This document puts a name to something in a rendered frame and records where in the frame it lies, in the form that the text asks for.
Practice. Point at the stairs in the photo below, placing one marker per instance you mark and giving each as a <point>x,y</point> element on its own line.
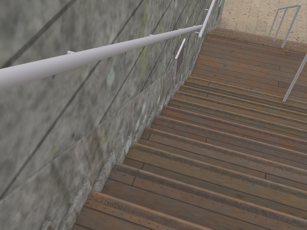
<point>257,38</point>
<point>218,157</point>

